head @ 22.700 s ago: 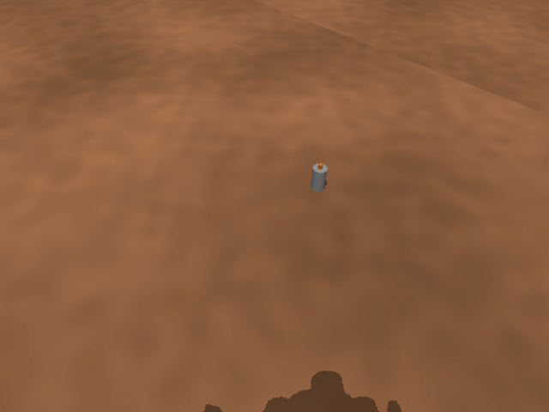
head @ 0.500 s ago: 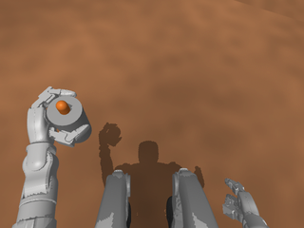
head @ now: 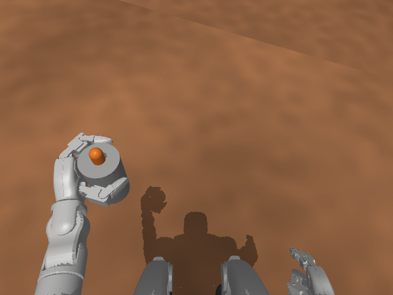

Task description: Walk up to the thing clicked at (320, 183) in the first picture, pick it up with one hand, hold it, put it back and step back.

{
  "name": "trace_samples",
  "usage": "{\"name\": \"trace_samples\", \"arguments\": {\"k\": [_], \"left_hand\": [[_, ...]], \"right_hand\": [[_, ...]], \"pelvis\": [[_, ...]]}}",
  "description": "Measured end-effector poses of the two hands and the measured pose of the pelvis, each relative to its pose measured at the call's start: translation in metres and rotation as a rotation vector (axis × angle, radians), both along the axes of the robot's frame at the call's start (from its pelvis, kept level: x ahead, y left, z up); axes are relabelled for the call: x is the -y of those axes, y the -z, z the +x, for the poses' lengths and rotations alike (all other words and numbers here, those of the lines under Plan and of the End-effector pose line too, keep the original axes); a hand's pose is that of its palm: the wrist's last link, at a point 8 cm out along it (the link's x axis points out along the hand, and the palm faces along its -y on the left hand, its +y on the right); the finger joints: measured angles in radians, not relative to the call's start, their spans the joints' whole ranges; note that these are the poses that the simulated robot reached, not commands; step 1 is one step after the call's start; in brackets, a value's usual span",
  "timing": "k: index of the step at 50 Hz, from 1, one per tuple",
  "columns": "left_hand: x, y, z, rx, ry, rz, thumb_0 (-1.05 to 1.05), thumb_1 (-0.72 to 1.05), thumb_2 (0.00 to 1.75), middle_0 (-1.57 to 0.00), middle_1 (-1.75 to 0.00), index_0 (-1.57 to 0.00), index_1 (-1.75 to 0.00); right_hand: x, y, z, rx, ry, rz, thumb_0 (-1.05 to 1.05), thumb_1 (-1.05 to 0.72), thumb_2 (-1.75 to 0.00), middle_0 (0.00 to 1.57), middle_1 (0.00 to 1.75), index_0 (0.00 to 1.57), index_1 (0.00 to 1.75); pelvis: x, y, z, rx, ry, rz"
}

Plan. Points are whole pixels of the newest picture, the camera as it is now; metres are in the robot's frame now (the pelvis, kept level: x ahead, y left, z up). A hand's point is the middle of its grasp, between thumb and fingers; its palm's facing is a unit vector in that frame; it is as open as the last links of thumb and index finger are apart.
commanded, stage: lift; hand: left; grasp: from the side
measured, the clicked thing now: (105, 172) +0.35 +0.19 +0.03
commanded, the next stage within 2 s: hold in 0.76 s
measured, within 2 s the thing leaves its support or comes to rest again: neither
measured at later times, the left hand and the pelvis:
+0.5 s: hand (108, 159) +0.35 +0.17 +0.09, palm faces +0.15 -0.99 -0.02, open 10.2 cm; pelvis +0.01 -0.01 +0.04, yaw +0 degrees
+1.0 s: hand (108, 149) +0.35 +0.16 +0.11, palm faces +0.15 -0.99 -0.01, open 10.2 cm; pelvis +0.02 -0.01 +0.06, yaw +0 degrees
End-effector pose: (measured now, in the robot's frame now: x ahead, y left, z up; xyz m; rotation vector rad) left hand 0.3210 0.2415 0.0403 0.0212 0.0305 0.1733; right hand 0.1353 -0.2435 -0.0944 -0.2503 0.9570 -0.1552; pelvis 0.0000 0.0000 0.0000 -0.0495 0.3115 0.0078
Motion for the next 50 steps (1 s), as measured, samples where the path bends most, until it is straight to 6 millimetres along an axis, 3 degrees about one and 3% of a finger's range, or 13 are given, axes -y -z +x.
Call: {"name": "trace_samples", "arguments": {"k": [21,50], "left_hand": [[0.020,-0.044,0.000,0.012,0.020,-0.001,-0.01,-0.44,1.13,-0.69,-1.03,-0.73,-1.02],[0.027,-0.071,0.005,0.034,0.020,-0.010,-0.02,-0.43,1.11,-0.69,-1.03,-0.73,-1.01]], "right_hand": [[0.006,-0.039,0.003,0.017,-0.002,0.010,0.01,-0.91,-0.90,0.20,0.30,0.20,0.30],[0.007,-0.058,0.011,0.026,0.001,0.024,0.01,-0.91,-0.90,0.20,0.30,0.20,0.30]], "pelvis": [[0.008,-0.039,0.010,0.096,-0.002,0.017],[0.010,-0.059,0.020,0.152,-0.001,0.023]]}}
